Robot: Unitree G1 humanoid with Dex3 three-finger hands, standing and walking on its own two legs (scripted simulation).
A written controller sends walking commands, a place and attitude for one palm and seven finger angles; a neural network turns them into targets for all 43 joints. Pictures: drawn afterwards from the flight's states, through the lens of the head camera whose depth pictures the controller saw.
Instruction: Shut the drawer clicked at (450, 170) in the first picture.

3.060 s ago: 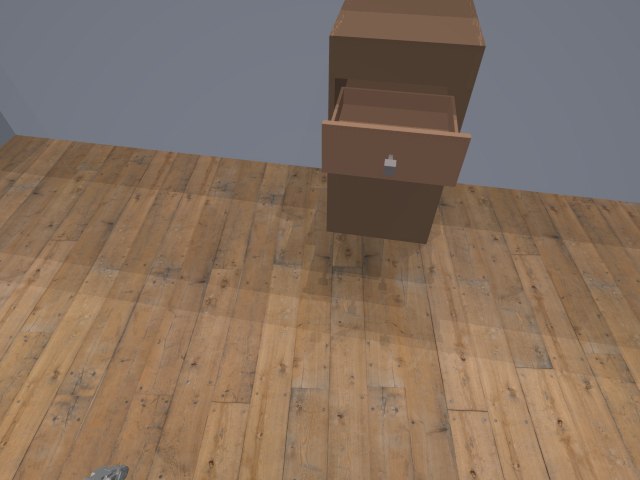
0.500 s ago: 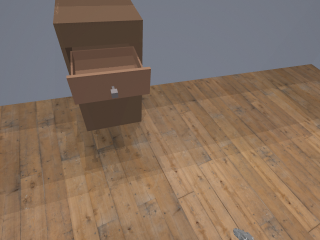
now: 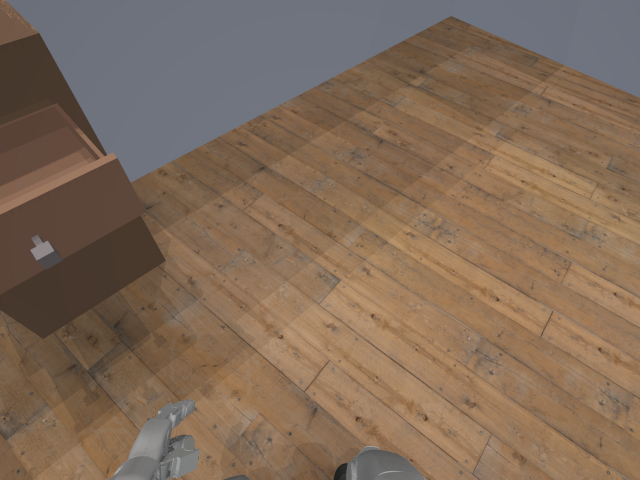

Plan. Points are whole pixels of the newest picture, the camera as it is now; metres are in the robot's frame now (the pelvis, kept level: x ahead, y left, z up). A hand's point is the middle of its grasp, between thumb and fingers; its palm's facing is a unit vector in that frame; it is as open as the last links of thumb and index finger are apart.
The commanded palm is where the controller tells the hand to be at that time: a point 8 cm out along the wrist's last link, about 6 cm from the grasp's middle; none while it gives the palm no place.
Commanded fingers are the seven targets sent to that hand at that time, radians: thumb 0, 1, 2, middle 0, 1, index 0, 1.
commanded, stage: walk to a spot facing it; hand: left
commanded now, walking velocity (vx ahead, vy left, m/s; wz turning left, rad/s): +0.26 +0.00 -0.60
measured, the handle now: (43, 249) +0.51 +0.50 -0.13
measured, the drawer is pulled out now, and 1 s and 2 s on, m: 0.26 0.26 0.26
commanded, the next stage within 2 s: turn to face it in 1.64 s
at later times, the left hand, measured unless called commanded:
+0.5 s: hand (129, 470) +0.16 +0.26 -0.15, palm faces -0.18 -0.97 -0.18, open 7.4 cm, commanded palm none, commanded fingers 0.00 0.90 0.90 -0.20 -0.30 -0.20 -0.30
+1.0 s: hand (264, 322) +0.36 +0.09 -0.12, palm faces -0.57 -0.77 -0.28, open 7.4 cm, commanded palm none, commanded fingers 0.00 0.90 0.90 -0.20 -0.30 -0.20 -0.30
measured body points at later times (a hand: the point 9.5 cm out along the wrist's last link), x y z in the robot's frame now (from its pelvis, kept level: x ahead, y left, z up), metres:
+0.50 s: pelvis +0.10 +0.06 +0.03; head +0.11 +0.09 +0.48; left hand +0.17 +0.31 -0.14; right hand +0.15 -0.20 -0.08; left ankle +0.12 +0.15 -0.71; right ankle +0.06 -0.07 -0.63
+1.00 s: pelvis +0.13 +0.01 +0.02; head +0.15 -0.03 +0.46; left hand +0.39 +0.13 -0.10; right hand -0.02 -0.21 -0.14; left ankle +0.19 +0.15 -0.63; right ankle +0.11 -0.09 -0.71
